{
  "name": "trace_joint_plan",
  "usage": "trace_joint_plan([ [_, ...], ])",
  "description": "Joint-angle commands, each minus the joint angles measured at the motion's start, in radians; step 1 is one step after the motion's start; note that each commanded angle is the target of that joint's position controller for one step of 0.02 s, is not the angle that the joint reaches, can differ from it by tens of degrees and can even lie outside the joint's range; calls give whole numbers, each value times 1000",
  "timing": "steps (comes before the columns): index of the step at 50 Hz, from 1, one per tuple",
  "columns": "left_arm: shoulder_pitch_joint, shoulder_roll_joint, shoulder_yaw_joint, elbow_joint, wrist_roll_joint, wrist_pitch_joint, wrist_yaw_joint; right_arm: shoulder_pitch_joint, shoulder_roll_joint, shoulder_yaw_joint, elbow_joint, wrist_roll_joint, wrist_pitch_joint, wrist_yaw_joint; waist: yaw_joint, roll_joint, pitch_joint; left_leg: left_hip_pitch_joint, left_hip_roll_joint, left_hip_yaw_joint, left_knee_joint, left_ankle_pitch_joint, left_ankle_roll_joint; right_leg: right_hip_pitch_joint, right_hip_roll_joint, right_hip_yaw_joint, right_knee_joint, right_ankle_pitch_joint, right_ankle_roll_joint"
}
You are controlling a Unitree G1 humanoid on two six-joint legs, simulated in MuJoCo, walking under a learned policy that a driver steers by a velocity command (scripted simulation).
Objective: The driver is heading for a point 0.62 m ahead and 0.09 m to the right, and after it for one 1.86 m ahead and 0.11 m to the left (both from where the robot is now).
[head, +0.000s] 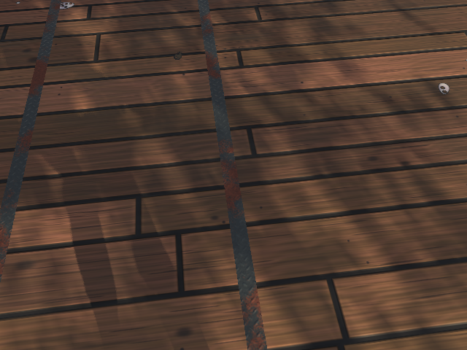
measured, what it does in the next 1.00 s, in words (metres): walks ahead, turning right: left foot, then right foot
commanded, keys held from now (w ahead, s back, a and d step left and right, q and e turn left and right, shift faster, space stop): w+e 0.26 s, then e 0.46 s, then no key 0.28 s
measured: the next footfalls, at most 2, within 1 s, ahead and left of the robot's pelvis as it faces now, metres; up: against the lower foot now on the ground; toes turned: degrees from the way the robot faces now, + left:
left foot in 0.22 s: +0.31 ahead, +0.15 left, +0.00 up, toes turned -11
right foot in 0.68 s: +0.37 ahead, -0.13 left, +0.00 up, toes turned -27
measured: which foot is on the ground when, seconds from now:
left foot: up 0.00-0.20, down 0.22-0.68, up 0.70-1.00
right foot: down 0.00-0.22, up 0.24-0.66, down 0.68-1.00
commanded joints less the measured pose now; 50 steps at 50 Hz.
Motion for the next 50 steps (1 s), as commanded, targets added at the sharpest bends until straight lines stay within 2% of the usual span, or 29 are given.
trace_joint_plan([
  [1,-44,169,43,-86,-8,-14,18,-60,-35,-3,-76,-6,-3,2,-7,-73,-26,138,-61,59,-238,222,-18,-142,-185,145,-115,185,-149],
  [3,12,171,45,-71,-11,-7,20,-122,-37,-1,-97,8,-7,11,28,-88,-37,196,-98,56,-343,332,-19,-135,-186,172,-97,116,-127],
  [6,49,159,44,-62,-20,1,24,-156,-82,-13,-120,23,-12,22,31,-104,-48,212,-104,6,-427,290,-5,-36,-226,270,-22,16,-108],
  [8,47,161,46,-67,-15,4,28,-131,-113,-25,-119,27,-22,27,5,-125,-55,250,-102,-6,-454,196,22,21,-252,336,49,-2,-93],
  [9,39,151,44,-73,-12,6,29,-78,-122,-31,-107,27,-28,27,-28,-132,-67,320,-103,6,-484,172,43,23,-240,344,96,7,-76],
  [10,39,119,33,-81,-6,3,27,10,-147,-44,-88,17,-32,22,-72,-121,-118,467,-75,-1,-498,155,75,-8,-198,317,200,31,-47],
  [11,43,56,10,-98,7,-2,21,157,-202,-59,-74,0,-34,14,-132,-12,-240,713,89,-147,-482,115,137,-131,-131,223,479,-91,-8],
  [12,186,16,-5,-127,-28,-12,20,247,-280,-77,-37,-10,-19,17,-77,329,-365,1004,317,-605,-572,-106,308,-462,-16,86,793,-455,51],
  [13,176,122,11,-105,-36,-11,24,230,-192,-60,-52,9,-13,22,-97,244,-316,977,325,-704,-622,-333,300,-588,-102,104,936,-427,67],
  [14,62,180,28,-120,-24,-2,27,172,-130,-41,-71,7,-7,17,-123,139,-180,853,280,-535,-629,-217,257,-613,-126,93,976,-338,80],
  [15,10,175,32,-132,-10,7,32,104,-110,-29,-82,-6,1,16,-99,61,-111,722,238,-383,-624,33,234,-565,-153,67,965,-275,96],
  [16,-9,167,38,-142,2,13,34,61,-89,-21,-78,-8,8,16,-71,56,-68,631,199,-272,-618,275,227,-529,-170,59,927,-254,109],
  [17,7,151,43,-146,-1,23,31,44,-78,-16,-74,-11,9,16,-42,78,-59,569,169,-177,-619,432,214,-475,-192,47,897,-253,116],
  [19,22,104,36,-155,-8,43,30,34,-84,-21,-58,-5,7,18,-23,108,-62,518,140,-63,-641,588,227,-433,-192,0,837,-238,132],
  [22,-25,73,24,-185,-5,61,26,20,-134,-40,-40,2,21,4,-20,98,-81,526,157,26,-668,658,253,-436,-205,-23,692,-124,150],
  [27,-131,78,22,-218,1,62,-7,5,-161,-46,-23,19,53,-12,-51,81,-89,528,143,164,-666,556,227,-311,-196,-78,435,84,127],
  [31,-185,111,38,-262,1,72,-30,20,-199,-59,-11,44,69,-7,-56,88,-73,594,180,171,-574,536,204,-279,-174,-109,315,-21,83],
  [33,-124,129,53,-255,3,73,-31,3,-201,-62,-15,58,75,-9,-12,78,-95,596,156,207,-432,604,165,-166,-130,-144,177,14,43],
  [34,-35,174,74,-231,7,71,-19,42,-175,-56,-5,54,74,-7,21,20,-144,537,96,245,-266,566,116,-3,-106,-125,88,168,4],
  [35,46,293,102,-237,16,70,8,61,-130,-38,-34,10,70,-1,35,-194,-232,287,14,280,39,171,37,259,-325,169,110,644,-94],
  [36,1,349,97,-267,31,63,11,104,-91,-14,-69,-23,66,8,-22,-325,-342,2,-139,164,311,-511,-16,418,-538,516,109,734,-330],
  [37,-8,252,72,-274,25,58,4,45,-151,-29,-48,4,69,16,42,-158,-373,-16,-94,24,374,-452,-12,352,-505,444,68,585,-301],
  [38,-64,212,55,-269,19,50,2,11,-159,-30,-56,28,79,15,18,-122,-282,-30,-66,30,349,-375,1,264,-455,332,59,484,-237],
  [39,-109,180,46,-263,7,50,5,11,-143,-29,-41,22,90,4,-7,-61,-222,-21,-42,34,280,-310,-2,178,-394,265,44,362,-176],
  [40,-149,169,39,-264,2,55,9,6,-152,-32,-41,10,102,-8,-25,-77,-181,19,-32,37,219,-260,-11,86,-363,226,23,293,-149],
  [42,-190,178,37,-266,25,59,16,48,-137,-31,-29,10,116,-11,-60,-131,-170,138,-56,66,183,-193,-27,-48,-317,169,-4,287,-147],
  [43,-192,175,35,-261,30,58,19,64,-125,-27,-24,12,118,-12,-64,-138,-174,163,-61,70,135,-183,-33,-63,-309,152,-6,288,-149],
  [46,-187,166,31,-241,28,57,27,44,-89,-10,-28,10,120,-15,-42,-147,-178,223,-56,65,-30,-148,-34,-70,-301,143,-1,201,-141],
  [50,-170,149,17,-209,33,63,24,20,-96,-7,-36,15,117,-5,-17,-164,-152,306,-63,70,-204,-118,-15,-85,-314,195,7,8,-127],
])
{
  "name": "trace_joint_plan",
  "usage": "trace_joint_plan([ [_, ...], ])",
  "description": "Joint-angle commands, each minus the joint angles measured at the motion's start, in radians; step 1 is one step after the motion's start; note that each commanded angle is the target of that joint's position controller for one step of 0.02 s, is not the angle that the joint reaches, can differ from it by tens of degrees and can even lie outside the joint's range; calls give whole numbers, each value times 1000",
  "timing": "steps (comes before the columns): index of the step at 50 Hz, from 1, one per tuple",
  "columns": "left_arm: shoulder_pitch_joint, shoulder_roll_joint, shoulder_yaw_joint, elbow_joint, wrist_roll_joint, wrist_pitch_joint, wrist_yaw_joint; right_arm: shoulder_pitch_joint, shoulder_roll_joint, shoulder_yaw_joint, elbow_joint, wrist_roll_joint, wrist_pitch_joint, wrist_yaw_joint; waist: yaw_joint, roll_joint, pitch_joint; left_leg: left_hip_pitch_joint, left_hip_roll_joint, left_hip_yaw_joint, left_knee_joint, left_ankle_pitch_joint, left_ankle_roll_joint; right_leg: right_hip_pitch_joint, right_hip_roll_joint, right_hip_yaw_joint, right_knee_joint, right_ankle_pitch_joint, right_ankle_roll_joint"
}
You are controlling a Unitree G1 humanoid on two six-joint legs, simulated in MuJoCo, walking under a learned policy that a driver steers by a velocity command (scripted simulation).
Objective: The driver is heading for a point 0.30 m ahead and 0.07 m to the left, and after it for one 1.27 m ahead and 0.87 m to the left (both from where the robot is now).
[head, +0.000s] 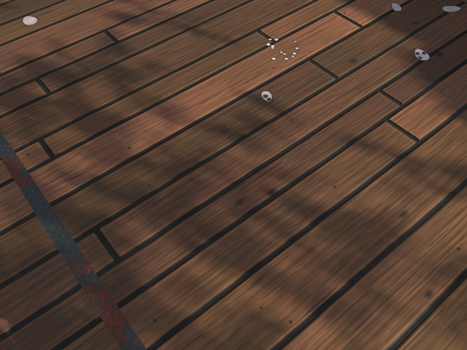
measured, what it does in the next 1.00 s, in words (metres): steps on the spot: left foot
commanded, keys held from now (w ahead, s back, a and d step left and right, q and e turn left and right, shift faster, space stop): no key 0.58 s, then w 0.10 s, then q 0.32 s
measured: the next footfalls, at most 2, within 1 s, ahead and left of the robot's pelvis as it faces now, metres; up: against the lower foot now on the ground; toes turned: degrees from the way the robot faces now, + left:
left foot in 0.06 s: +0.06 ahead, +0.15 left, +0.00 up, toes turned +0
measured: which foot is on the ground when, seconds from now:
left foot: up 0.00-0.04, down 0.06-0.80, up 0.82-1.00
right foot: down 0.00-1.00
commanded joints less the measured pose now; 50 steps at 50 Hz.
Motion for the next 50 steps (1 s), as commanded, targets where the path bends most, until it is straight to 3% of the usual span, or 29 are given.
trace_joint_plan([
  [1,-27,122,24,-45,-1,-10,0,29,-72,-16,-50,0,-14,8,-13,-162,-147,166,-16,26,-165,67,21,61,-241,229,-130,-37,-162],
  [2,-32,104,15,-37,-6,-9,-1,55,-58,-13,-39,-6,-18,15,-35,-151,-137,244,-28,45,-286,149,39,30,-222,219,-111,-80,-132],
  [3,13,73,3,-15,-4,-13,-3,65,-61,-10,-38,-23,-22,20,-34,-119,-132,311,-5,14,-371,227,60,2,-184,203,-90,-134,-77],
  [4,50,50,-4,-3,7,-19,-4,73,-122,-16,-49,-40,-24,19,-2,-2,-121,336,122,-124,-422,332,104,-35,-113,138,16,-212,-15],
  [5,97,39,0,-7,5,-23,-6,6,-149,-20,-41,-39,-25,19,76,179,-99,200,185,-180,-445,229,182,25,-43,35,28,-221,28],
  [6,43,77,5,-1,14,-23,-2,-47,-83,-6,-62,-36,-31,22,46,170,-73,98,150,-177,-489,38,179,122,-63,35,20,-142,50],
  [7,0,93,13,-1,10,-19,0,-43,-62,1,-58,-38,-37,23,27,149,-53,80,103,-138,-489,-52,139,150,-62,41,19,-96,48],
  [10,5,81,14,20,7,-3,5,2,-76,3,-39,-25,-56,19,10,101,-23,93,56,-78,-463,-35,94,154,-79,71,-2,-55,25],
  [13,16,64,13,47,2,-14,5,43,-67,7,-29,-17,-55,9,-10,29,-35,152,38,-53,-419,46,98,133,-83,75,-14,-17,23],
  [18,31,56,16,88,-3,-20,10,53,-56,12,-21,-14,-52,8,-19,-27,-64,192,22,-33,-388,135,106,157,-90,81,-8,70,32],
  [29,48,71,21,186,-9,-12,29,59,-47,17,38,-10,-50,16,-13,-28,-57,207,0,-10,-399,207,102,214,-101,87,-10,147,36],
  [31,67,64,21,218,-15,-8,31,86,-61,11,64,-4,-44,13,-16,5,-55,205,-5,-21,-439,-34,122,196,-57,37,17,-85,33],
  [32,64,69,24,223,-21,-11,31,95,-91,1,69,4,-40,10,-23,48,-19,200,19,-71,-476,-207,156,128,-23,-5,66,-250,31],
  [34,-1,64,24,195,-31,-39,24,141,-142,-15,79,17,-42,-1,-49,137,82,240,193,-312,-618,-460,260,-77,-21,-70,203,-302,28],
  [35,-47,53,19,181,-31,-59,21,134,-142,-15,81,16,-48,-7,-55,133,139,210,249,-398,-640,-371,297,-107,-60,-43,231,-255,23],
  [36,-47,43,19,186,-28,-75,18,113,-130,-11,79,8,-55,-10,-40,123,142,222,244,-388,-609,-188,301,-105,-77,-27,221,-256,20],
  [38,44,24,17,229,-15,-91,9,29,-109,-5,65,16,-51,-8,32,113,63,213,153,-246,-489,182,239,89,-69,-47,-5,-151,17],
  [39,86,54,28,251,-7,-91,10,23,-104,-6,61,20,-46,-7,45,87,9,172,96,-190,-428,285,187,235,-74,-21,-60,23,23],
  [40,117,133,48,250,-3,-84,19,22,-89,-4,45,14,-48,-9,39,-17,-41,125,12,-99,-295,282,124,334,-162,68,-73,239,10],
  [41,149,218,67,264,-14,-68,27,39,-48,4,14,10,-45,-19,14,-224,-90,27,-102,22,-141,34,62,400,-275,204,-84,321,-91],
  [42,186,170,54,261,-15,-60,32,37,-72,-2,8,10,-39,-24,53,-259,-109,-50,-102,13,26,-247,23,429,-410,342,-124,434,-201],
  [43,188,151,46,254,-9,-61,38,53,-109,-21,12,23,-32,-23,54,-204,-94,-124,-91,-25,256,-351,8,439,-453,349,-125,519,-244],
  [45,87,148,42,214,-14,-65,44,92,-97,-34,29,38,-13,-21,3,-115,-81,-181,-39,-59,349,-242,9,401,-415,219,-128,459,-197],
  [47,38,127,33,206,-14,-59,51,68,-69,-33,19,33,3,-20,-7,-120,-47,-150,-20,-26,273,-124,-3,328,-360,102,-169,404,-162],
  [50,36,145,38,213,-7,-41,65,37,-40,-26,-20,30,15,-7,-1,-146,-53,-98,-13,25,149,-36,-20,303,-341,2,-190,393,-168],
])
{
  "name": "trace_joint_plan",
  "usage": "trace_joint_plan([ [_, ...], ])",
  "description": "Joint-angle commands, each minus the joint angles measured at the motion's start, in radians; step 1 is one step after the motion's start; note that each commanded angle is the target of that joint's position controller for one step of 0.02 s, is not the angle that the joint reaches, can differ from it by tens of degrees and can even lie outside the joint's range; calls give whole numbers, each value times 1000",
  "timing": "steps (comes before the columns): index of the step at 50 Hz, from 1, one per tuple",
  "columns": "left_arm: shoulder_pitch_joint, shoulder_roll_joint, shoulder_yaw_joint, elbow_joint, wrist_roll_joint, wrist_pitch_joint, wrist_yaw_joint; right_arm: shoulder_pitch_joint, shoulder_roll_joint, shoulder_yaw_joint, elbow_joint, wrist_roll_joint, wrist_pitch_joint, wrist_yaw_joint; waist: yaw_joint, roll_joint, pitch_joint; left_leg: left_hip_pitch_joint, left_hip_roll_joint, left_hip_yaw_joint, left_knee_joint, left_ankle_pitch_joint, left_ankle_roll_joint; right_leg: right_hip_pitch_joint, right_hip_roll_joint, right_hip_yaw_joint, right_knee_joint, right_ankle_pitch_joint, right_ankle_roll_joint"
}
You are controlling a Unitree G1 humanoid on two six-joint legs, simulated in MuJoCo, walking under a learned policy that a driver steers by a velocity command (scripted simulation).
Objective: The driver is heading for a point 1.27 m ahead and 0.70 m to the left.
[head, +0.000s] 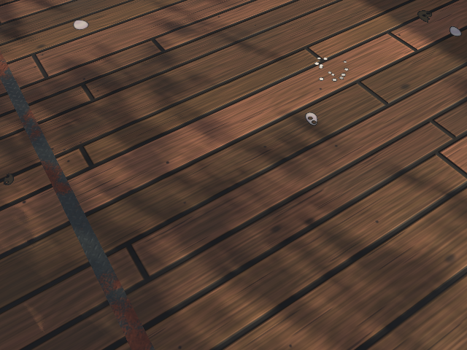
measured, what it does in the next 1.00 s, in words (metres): steps on the spot, turning left: left foot, then right foot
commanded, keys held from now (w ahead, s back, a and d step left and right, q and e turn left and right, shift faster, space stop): q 0.76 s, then w+q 0.20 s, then w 0.04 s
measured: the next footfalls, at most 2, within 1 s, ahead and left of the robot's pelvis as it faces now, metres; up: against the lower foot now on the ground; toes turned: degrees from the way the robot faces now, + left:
left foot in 0.20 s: +0.09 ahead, +0.14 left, +0.00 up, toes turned +10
right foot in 0.70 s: +0.16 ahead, -0.06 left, +0.00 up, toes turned +30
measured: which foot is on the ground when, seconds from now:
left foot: up 0.00-0.18, down 0.20-0.70, up 0.72-1.00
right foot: down 0.00-0.20, up 0.22-0.68, down 0.70-1.00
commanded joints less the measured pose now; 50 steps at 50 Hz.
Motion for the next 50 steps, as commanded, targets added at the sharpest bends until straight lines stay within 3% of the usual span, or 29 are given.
trace_joint_plan([
  [1,-24,175,37,-48,0,5,17,-36,-19,0,-96,-1,1,14,10,-150,-65,-59,40,13,-109,83,-9,111,-254,123,-127,500,-192],
  [5,-58,218,49,-54,-9,11,5,-65,-52,-7,-142,-7,8,45,9,-165,-86,42,44,54,-254,143,34,95,-288,74,-97,504,-177],
  [8,-85,228,52,-57,-30,12,-7,-43,-67,-21,-159,-9,17,65,-19,-153,-79,127,25,92,-402,211,88,76,-294,42,-13,434,-126],
  [9,-74,215,50,-50,-36,13,-10,-11,-78,-31,-153,-13,17,65,-34,-130,-88,207,-2,103,-485,277,115,46,-266,9,66,388,-88],
  [10,-6,182,44,-27,-22,12,-18,49,-131,-55,-143,-18,14,53,-45,-21,-123,351,0,40,-570,444,157,-31,-201,-51,237,292,-24],
  [11,-26,113,19,-69,28,10,-27,102,-266,-88,-159,-24,11,29,-38,279,-147,533,255,-329,-595,883,279,-316,-71,-107,578,-232,75],
  [12,-85,117,18,-110,19,6,-29,111,-260,-71,-176,-52,-15,42,-60,261,-245,528,399,-596,-662,838,480,-447,50,86,787,-488,94],
  [13,-118,166,30,-113,-7,8,-29,77,-215,-60,-187,-49,-39,53,-67,132,-217,504,367,-527,-688,739,466,-484,16,156,859,-435,83],
  [14,-125,173,34,-113,-19,9,-26,26,-184,-54,-190,-36,-54,47,-40,93,-164,456,308,-435,-688,650,404,-496,-8,169,841,-340,65],
  [15,-112,176,38,-95,-11,12,-16,-22,-160,-49,-197,-21,-55,40,-16,30,-138,416,259,-375,-686,571,346,-490,-32,176,788,-258,63],
  [16,-109,189,43,-93,-1,16,-8,-56,-146,-43,-206,-14,-51,32,1,42,-127,364,228,-337,-693,542,318,-453,-40,182,732,-201,65],
  [17,-100,184,43,-89,2,17,-10,-60,-146,-41,-214,-21,-46,25,10,62,-134,326,204,-317,-698,553,311,-404,-24,173,717,-161,69],
  [20,-83,148,35,-89,-5,15,-11,-33,-154,-45,-221,-25,-42,14,9,70,-154,333,177,-305,-699,558,316,-374,7,172,587,-112,90],
  [26,-128,138,28,-110,-7,10,-17,-25,-172,-52,-234,-23,-24,0,-17,104,-124,273,154,-382,-707,339,310,-309,36,195,372,-77,114],
  [31,-110,153,31,-121,-17,-16,-35,-36,-171,-51,-250,-20,-10,4,-19,128,-138,295,145,-476,-661,430,298,-226,59,202,229,-101,93],
  [34,-21,161,39,-103,-18,-29,-49,-70,-161,-44,-264,-5,5,-2,35,120,-151,271,92,-478,-587,484,241,-57,52,177,-43,66,59],
  [35,11,208,52,-98,-7,-28,-46,-49,-130,-35,-269,-5,8,-4,29,58,-168,182,41,-431,-506,349,190,66,-57,248,-96,142,21],
  [36,-23,295,67,-111,11,-15,-36,8,-73,-21,-281,-10,5,1,-40,-212,-156,-3,-110,-244,-303,10,125,156,-268,475,-115,309,-96],
  [37,-30,266,61,-122,40,-13,-40,5,-145,-43,-289,-15,-5,2,-19,-297,-129,-113,-145,-162,-80,-192,79,102,-383,617,-140,403,-240],
  [38,-77,213,45,-151,33,-14,-38,32,-208,-64,-268,-18,-6,5,-33,-201,-115,-118,-88,-171,68,-134,54,78,-374,545,-127,400,-248],
  [39,-100,179,37,-157,17,-12,-33,45,-206,-69,-248,-14,1,7,-40,-159,-111,-133,-66,-149,111,-49,41,81,-302,449,-129,252,-196],
  [40,-99,162,31,-159,-2,-10,-27,46,-173,-62,-237,-16,10,7,-29,-156,-91,-177,-50,-133,140,29,27,102,-246,394,-148,60,-156],
  [41,-82,161,27,-155,-13,-9,-21,33,-147,-52,-245,-17,14,13,-10,-176,-66,-226,-34,-117,163,77,16,114,-234,376,-174,-42,-149],
  [42,-55,170,27,-153,-14,-8,-15,11,-128,-44,-257,-11,10,22,9,-187,-49,-245,-21,-85,155,106,10,116,-222,351,-204,-111,-146],
  [45,34,196,35,-147,-3,-16,-8,-83,-104,-30,-303,-5,-10,32,76,-179,-34,-296,15,-42,50,142,-4,191,-242,324,-249,-170,-156],
  [50,70,232,48,-145,-11,-39,-30,-103,-52,-4,-333,-13,-38,50,83,-168,-17,-176,57,-4,-166,173,23,142,-264,227,-281,-111,-162],
])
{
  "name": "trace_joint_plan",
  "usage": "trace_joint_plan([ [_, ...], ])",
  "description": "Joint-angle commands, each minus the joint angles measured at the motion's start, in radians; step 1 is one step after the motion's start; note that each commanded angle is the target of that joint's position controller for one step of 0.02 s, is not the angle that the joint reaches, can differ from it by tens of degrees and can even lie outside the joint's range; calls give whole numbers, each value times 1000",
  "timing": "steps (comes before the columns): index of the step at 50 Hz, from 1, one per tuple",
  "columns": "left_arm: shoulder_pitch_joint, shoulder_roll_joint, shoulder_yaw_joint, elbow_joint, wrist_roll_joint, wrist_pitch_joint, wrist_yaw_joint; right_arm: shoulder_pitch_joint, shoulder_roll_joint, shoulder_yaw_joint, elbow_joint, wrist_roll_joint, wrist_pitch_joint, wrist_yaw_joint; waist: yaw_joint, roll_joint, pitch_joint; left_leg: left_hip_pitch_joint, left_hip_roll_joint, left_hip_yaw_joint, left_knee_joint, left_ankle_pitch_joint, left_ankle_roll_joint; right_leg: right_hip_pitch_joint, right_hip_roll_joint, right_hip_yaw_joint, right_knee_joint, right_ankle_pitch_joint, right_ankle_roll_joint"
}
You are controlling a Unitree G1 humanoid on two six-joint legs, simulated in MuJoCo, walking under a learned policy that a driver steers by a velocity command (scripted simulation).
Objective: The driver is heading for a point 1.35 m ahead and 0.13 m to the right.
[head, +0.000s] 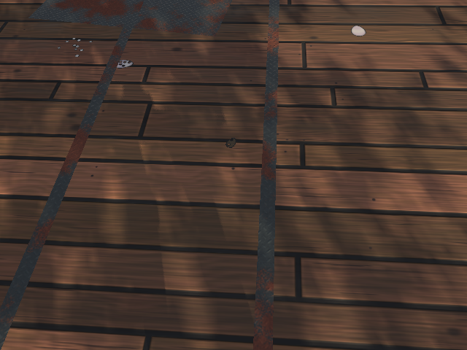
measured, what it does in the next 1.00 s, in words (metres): walks ahead: left foot, then right foot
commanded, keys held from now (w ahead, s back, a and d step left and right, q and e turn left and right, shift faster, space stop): w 1.00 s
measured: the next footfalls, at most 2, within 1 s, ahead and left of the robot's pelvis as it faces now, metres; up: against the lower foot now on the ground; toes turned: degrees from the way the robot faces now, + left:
left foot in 0.16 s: +0.11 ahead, +0.16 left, +0.00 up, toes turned +5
right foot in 0.66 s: +0.50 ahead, -0.02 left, +0.00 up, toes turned +3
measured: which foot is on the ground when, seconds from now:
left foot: up 0.00-0.14, down 0.16-0.68, up 0.70-1.00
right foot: down 0.00-0.16, up 0.18-0.64, down 0.66-1.00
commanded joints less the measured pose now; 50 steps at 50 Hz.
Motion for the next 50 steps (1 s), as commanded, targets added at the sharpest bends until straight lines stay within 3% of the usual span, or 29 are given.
trace_joint_plan([
  [1,0,211,55,-51,-7,-24,-14,-131,-21,12,-126,-1,-41,13,33,-167,35,-57,19,35,-153,5,28,41,-233,175,-185,-119,-181],
  [4,15,225,59,-37,-24,-33,-43,-110,-31,15,-119,4,-50,21,16,-173,53,94,2,71,-285,-18,71,-28,-236,139,-165,-98,-182],
  [6,0,227,57,-28,-42,-28,-56,-39,-38,9,-93,5,-51,23,-45,-145,47,257,-29,107,-421,59,109,-91,-240,114,-98,-92,-165],
  [7,10,202,46,-21,-37,-28,-59,46,-64,-7,-60,7,-48,18,-87,-116,12,408,-58,119,-451,65,128,-152,-218,84,-9,-21,-144],
  [8,10,146,24,-18,-20,-33,-62,171,-112,-31,-29,10,-46,9,-153,-52,-61,592,-29,57,-473,63,153,-225,-156,5,204,59,-97],
  [9,-18,51,-10,-78,20,-45,-66,286,-223,-49,-25,-11,-45,-7,-173,239,-149,804,238,-358,-567,18,247,-497,-41,-83,621,-207,-2],
  [10,-33,109,5,-102,-11,-66,-60,275,-248,-50,-43,-7,-64,3,-165,259,-166,779,358,-685,-699,-123,383,-690,34,57,845,-350,11],
  [11,-56,177,24,-105,-40,-74,-62,233,-173,-27,-43,-7,-83,12,-157,169,-89,729,339,-600,-712,-175,375,-757,-29,114,924,-289,-7],
  [12,-67,181,25,-103,-45,-77,-66,193,-125,-11,-41,-10,-94,17,-132,152,-27,659,289,-482,-716,-155,346,-758,-65,110,908,-191,-28],
  [13,-64,167,24,-88,-29,-77,-64,144,-99,-2,-44,-12,-98,20,-106,96,6,591,243,-399,-733,-94,322,-728,-89,113,863,-106,-29],
  [15,-42,152,26,-73,-10,-68,-69,86,-76,7,-49,-18,-103,17,-60,93,33,499,191,-279,-775,116,295,-643,-107,115,786,5,-16],
  [18,-54,113,15,-69,-4,-53,-71,98,-84,3,-25,-18,-115,6,-45,45,29,491,168,-168,-797,358,297,-643,-90,99,694,117,17],
  [20,-116,89,5,-89,-1,-52,-71,117,-88,2,-1,-14,-114,-2,-58,30,46,483,148,-108,-805,403,283,-635,-74,92,554,203,32],
  [23,-234,60,-12,-123,-10,-61,-83,162,-106,-2,35,-11,-112,-11,-100,42,79,449,129,-53,-832,366,259,-557,-35,58,346,342,26],
  [26,-318,62,-16,-156,-16,-68,-99,214,-120,-7,77,-2,-109,-14,-120,36,112,500,163,-55,-828,344,259,-538,-12,62,236,371,0],
  [29,-332,85,-11,-173,-13,-75,-112,222,-127,-13,106,4,-96,-18,-99,45,101,615,202,-58,-758,472,239,-532,4,66,176,287,-44],
  [31,-262,120,6,-161,-8,-73,-107,213,-149,-18,112,-1,-84,-24,-55,84,26,667,197,-51,-637,794,218,-408,56,26,184,191,-77],
  [32,-151,153,25,-136,-7,-70,-97,200,-153,-17,114,-5,-74,-26,8,94,-55,663,171,-27,-489,970,200,-254,93,-7,175,175,-107],
  [33,6,194,43,-100,-7,-65,-84,197,-138,-7,109,-10,-70,-30,83,86,-164,538,131,-2,-280,941,168,14,55,24,196,220,-147],
  [34,157,289,66,-83,17,-60,-71,296,-41,24,80,-25,-80,-23,72,-98,-352,159,23,21,121,531,107,459,-218,404,238,180,-288],
  [35,196,241,55,-59,-4,-59,-78,342,6,44,105,-15,-99,-15,61,-270,-495,-53,-135,-81,387,-253,73,612,-360,826,57,-6,-392],
  [36,137,186,37,-63,-18,-55,-73,222,-101,15,80,18,-117,-7,81,-188,-340,-173,-70,-141,457,-243,87,506,-321,757,-10,-143,-331],
  [37,69,159,29,-73,-13,-49,-66,124,-111,17,46,36,-128,-2,62,-132,-190,-202,-15,-98,425,-165,99,344,-285,603,-36,-142,-289],
  [38,9,139,22,-75,-5,-50,-64,73,-98,20,34,21,-133,-4,21,-55,-83,-181,34,-64,343,-90,100,171,-247,502,-74,-56,-267],
  [39,-28,111,14,-82,9,-56,-65,70,-95,13,40,2,-126,-8,-15,-57,-43,-124,70,-65,275,-39,99,61,-209,432,-100,27,-251],
  [40,-47,106,13,-84,17,-60,-65,105,-77,15,53,-1,-115,-7,-45,-80,-33,-66,84,-66,256,-11,94,-12,-188,395,-131,65,-253],
  [43,-47,123,19,-62,3,-79,-67,122,-32,26,61,-10,-88,-15,-76,-92,0,-46,105,-45,160,27,61,-115,-172,292,-200,153,-276],
  [46,-17,147,26,-42,-1,-79,-56,13,-22,33,30,-21,-94,-16,-49,-76,35,-102,116,-31,-19,201,36,-102,-143,208,-222,206,-260],
  [50,53,178,31,-18,-14,-64,-49,-136,8,46,2,-11,-114,3,17,-64,50,-46,66,19,-288,393,36,-58,-116,135,-206,217,-215],
])
Over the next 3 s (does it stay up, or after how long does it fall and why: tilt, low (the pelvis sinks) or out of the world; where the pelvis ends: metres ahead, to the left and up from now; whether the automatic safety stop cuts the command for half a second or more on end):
stays up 1.31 -0.07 -0.01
